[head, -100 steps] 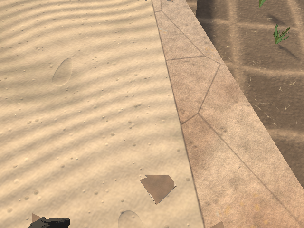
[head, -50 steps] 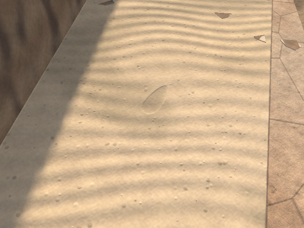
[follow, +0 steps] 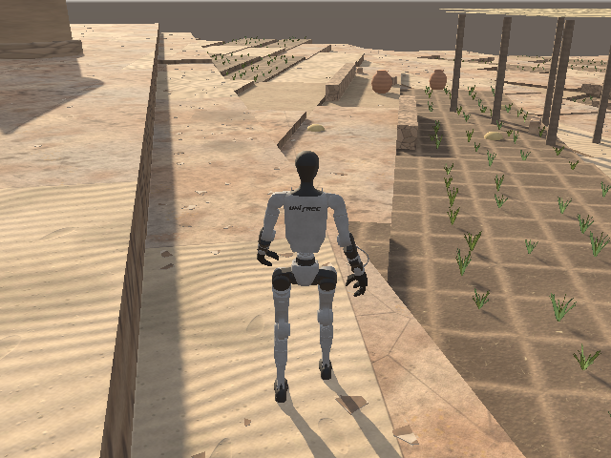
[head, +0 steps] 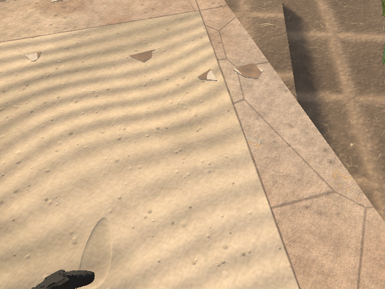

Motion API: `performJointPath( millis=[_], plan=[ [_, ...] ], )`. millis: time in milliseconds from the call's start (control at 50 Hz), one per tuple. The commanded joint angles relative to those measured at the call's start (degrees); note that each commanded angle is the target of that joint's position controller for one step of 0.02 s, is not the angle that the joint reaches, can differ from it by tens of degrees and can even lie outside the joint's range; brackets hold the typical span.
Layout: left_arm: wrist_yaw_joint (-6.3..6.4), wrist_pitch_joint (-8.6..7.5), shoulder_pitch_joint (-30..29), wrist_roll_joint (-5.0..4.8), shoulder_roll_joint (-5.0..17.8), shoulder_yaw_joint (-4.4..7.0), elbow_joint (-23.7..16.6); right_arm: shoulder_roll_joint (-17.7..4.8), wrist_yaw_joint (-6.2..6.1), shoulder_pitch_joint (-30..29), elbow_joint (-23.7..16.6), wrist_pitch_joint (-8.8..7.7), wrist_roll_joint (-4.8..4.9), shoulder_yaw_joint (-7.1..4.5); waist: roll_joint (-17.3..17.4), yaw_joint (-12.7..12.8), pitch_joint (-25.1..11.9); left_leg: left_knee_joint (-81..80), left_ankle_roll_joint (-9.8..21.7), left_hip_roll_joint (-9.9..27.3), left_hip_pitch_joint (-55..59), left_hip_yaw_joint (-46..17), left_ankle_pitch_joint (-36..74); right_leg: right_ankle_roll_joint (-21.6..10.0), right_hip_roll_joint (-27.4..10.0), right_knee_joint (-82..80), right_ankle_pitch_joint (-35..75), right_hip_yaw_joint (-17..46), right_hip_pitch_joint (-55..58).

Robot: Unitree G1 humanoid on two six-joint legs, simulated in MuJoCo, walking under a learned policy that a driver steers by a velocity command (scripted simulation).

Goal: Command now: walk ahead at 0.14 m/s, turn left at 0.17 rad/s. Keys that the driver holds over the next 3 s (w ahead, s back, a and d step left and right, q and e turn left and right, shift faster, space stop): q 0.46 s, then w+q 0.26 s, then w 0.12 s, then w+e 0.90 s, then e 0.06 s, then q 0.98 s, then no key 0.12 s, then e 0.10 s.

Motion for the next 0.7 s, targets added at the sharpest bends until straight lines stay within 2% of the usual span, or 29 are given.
performJointPath(
  millis=[20, 40, 60, 80, 100, 120, 140, 180, 240, 300, 340, 360, 380, 400, 420, 440, 460, 480, 500, 540, 580, 640, 700],
  plan=[
    [1.94, 0.62, 11.53, 1.66, 12.58, 3.86, -1.67, -1.03, -0.13, 5.02, -3.67, -0.83, -1.22, 1.08, -11.33, 5.96, -20.04, 25.48, -1.29, 0.27, -21.84, -3.68, -14.91, -15.22, -22.61, 1.92, 46.13, 18.66, 38.93],
    [1.83, 1.60, 12.58, 0.42, 10.05, 3.38, -1.36, -5.50, -0.34, 4.01, -3.16, 0.23, 0.08, -0.09, -9.71, 7.99, -21.41, 34.02, -2.61, 0.70, -24.30, -6.72, -22.82, -17.19, -22.72, -0.41, 36.25, 20.55, 35.44],
    [1.77, 2.03, 11.08, -0.57, 9.74, 3.33, -1.01, -8.50, -0.69, 0.69, -4.10, 1.27, 0.66, -1.23, -7.31, 8.09, -16.64, 39.19, -3.10, 1.58, -28.27, -6.25, -20.79, -15.66, -20.26, -3.02, 25.59, 17.83, 31.66],
    [1.89, 2.10, 8.19, -0.95, 8.79, 3.02, -0.99, -8.20, -1.42, -0.86, -4.18, 2.46, 0.50, -1.55, -5.19, 7.03, -13.10, 40.58, -3.63, 2.78, -30.01, -5.82, -17.30, -13.88, -18.35, -5.24, 16.46, 15.26, 27.30],
    [1.89, 2.14, 4.96, -1.00, 7.95, 2.75, -1.11, -7.96, -2.12, -0.99, -4.10, 3.84, 0.11, -1.85, -5.14, 5.75, -10.18, 40.21, -4.43, 3.77, -28.71, -5.98, -13.91, -12.83, -17.14, -7.85, 9.06, 12.68, 21.39],
    [1.97, 2.18, 2.32, -0.51, 7.88, 2.79, -0.98, -7.29, -2.63, -0.33, -4.14, 5.07, -0.01, -1.95, -6.58, 4.16, -8.23, 39.83, -5.08, 4.27, -25.31, -5.58, -10.93, -12.25, -15.99, -10.21, 4.27, 10.02, 15.22],
    [2.06, 2.15, 0.73, -0.05, 7.76, 2.91, -0.72, -6.30, -2.92, 0.23, -4.25, 5.83, -0.12, -1.90, -7.31, 3.36, -7.03, 39.24, -5.35, 3.96, -22.68, -4.30, -8.63, -12.21, -14.95, -11.82, 1.86, 7.40, 11.03],
    [2.47, 1.95, -0.70, 0.18, 7.40, 3.04, -0.08, -5.14, -3.05, 0.00, -5.01, 6.39, -0.36, -1.96, -7.28, 2.87, -6.59, 35.80, -4.97, 4.18, -19.97, -3.05, -5.50, -12.32, -14.42, -12.87, 0.53, 3.40, 8.23],
    [3.19, 2.03, -1.23, -0.25, 8.37, 3.54, 1.08, -3.94, -2.12, -3.71, -7.15, 6.35, -0.61, -1.43, -6.47, 3.92, -7.40, 26.88, -3.38, 5.28, -16.76, -2.34, -1.24, -12.34, -15.37, -12.62, 1.16, 0.44, 9.07],
    [3.33, 2.67, -0.38, -0.92, 10.15, 4.13, 2.33, -5.31, -0.83, -4.70, -8.53, 6.43, -0.52, -1.77, -6.20, 4.16, -8.14, 20.84, -1.56, 5.11, -13.85, -1.14, -0.10, -11.73, -17.37, -11.26, 0.89, 0.01, 11.50],
    [3.25, 3.20, -1.25, -2.02, 10.89, 4.39, 2.92, -5.64, -0.10, -2.79, -8.28, 6.55, -0.61, -2.21, -5.39, 2.43, -7.79, 12.71, 0.55, 3.84, -9.50, 0.88, 3.96, -9.25, -17.02, -8.22, -1.70, -1.70, 11.22],
    [3.24, 3.45, -0.64, -2.52, 10.20, 4.33, 3.54, -6.13, 0.05, -1.27, -7.64, 6.57, -0.86, -2.64, -4.08, 1.88, -7.54, 8.07, 2.12, 2.36, -6.25, 1.44, 6.54, -6.83, -15.44, -5.02, -5.85, -3.42, 9.84],
    [3.10, 3.80, 1.90, -2.58, 8.23, 4.04, 4.86, -7.87, -0.12, -0.22, -7.53, 6.54, -1.33, -3.34, 1.17, 2.07, -5.43, 1.32, 4.47, 3.17, -3.58, -2.69, 11.29, -2.54, -12.18, 2.33, -12.73, -6.89, 5.99],
    [2.70, 4.03, 4.04, -0.43, 4.81, 3.23, 4.27, -14.44, -1.31, -0.42, -9.15, 6.46, -1.30, -4.79, 19.12, 4.52, -3.44, -5.42, 10.43, 17.00, 0.80, -22.64, 26.99, 4.26, -3.76, 20.18, -28.49, -13.51, -6.58],
    [3.24, 3.83, -2.53, -0.12, 6.63, 3.75, 1.30, -17.15, -0.89, -1.35, -10.93, 5.42, -3.12, -4.84, 20.55, 1.79, -2.47, -9.41, 19.66, 23.07, -4.39, -33.60, 26.73, 5.07, 2.57, 31.33, -37.95, -4.67, -13.67],
    [3.53, 3.87, -4.13, -0.76, 8.25, 4.32, 1.15, -14.94, -0.51, -2.73, -11.15, 4.06, -3.78, -4.40, 14.55, 1.75, -2.96, -10.14, 18.89, 20.52, -4.90, -30.26, 21.72, 4.06, 1.24, 36.64, -34.48, -0.07, -14.48],
    [3.75, 4.03, -2.37, -1.30, 8.67, 4.76, 1.99, -13.39, -0.64, -5.68, -11.38, 3.15, -2.85, -4.07, 12.00, 3.81, -2.76, -9.31, 15.45, 17.45, -4.54, -25.95, 19.01, 3.23, 0.27, 37.23, -28.75, 1.33, -14.82],
    [3.89, 3.96, 0.02, -0.93, 8.92, 5.11, 3.73, -11.25, -0.92, -6.85, -11.43, 2.92, -1.22, -3.70, 8.86, 4.69, -4.69, -9.42, 12.69, 15.01, -2.74, -24.13, 9.05, 3.08, -0.71, 36.25, -24.05, 1.75, -14.97],
    [3.70, 3.66, 0.75, -0.66, 9.19, 5.34, 4.23, -9.93, -1.24, -6.75, -11.31, 2.82, -0.19, -3.21, 9.29, 4.72, -5.05, -10.72, 11.91, 13.89, -1.92, -23.96, 0.34, 3.18, -0.94, 35.59, -19.95, 1.61, -15.32],
    [2.76, 2.42, -0.27, -1.34, 8.58, 5.35, 3.95, -8.58, -1.84, -4.90, -11.14, 2.53, -0.38, -2.59, 10.51, 4.37, -4.45, -13.71, 11.77, 12.83, -0.14, -25.63, -8.50, 3.24, -0.46, 32.24, -14.58, 1.62, -16.10],
    [2.17, 0.96, -2.29, -1.59, 8.19, 5.23, 3.77, -9.13, -2.39, -3.07, -10.93, 2.04, -0.72, -2.80, 9.89, 3.40, -3.86, -14.60, 11.78, 12.61, 2.72, -25.79, -6.40, 3.57, 0.03, 25.01, -11.41, 2.06, -16.47],
    [1.33, -0.71, -3.97, -1.55, 6.79, 4.67, 3.84, -10.47, -2.73, -1.80, -10.41, 1.62, -0.35, -3.34, 10.09, 2.57, -3.28, -14.26, 12.09, 11.51, 2.84, -24.66, -2.77, 4.56, 0.99, 14.33, -9.25, 2.19, -12.90],
    [0.51, -1.78, -4.97, -1.97, 6.57, 4.23, 3.64, -11.49, -2.48, -1.33, -10.33, 1.78, 0.02, -3.78, 10.57, 1.88, -2.16, -13.71, 13.01, 10.78, -1.00, -25.37, -3.48, 5.09, 1.87, 7.81, -9.84, 1.80, -7.94]
  ],
)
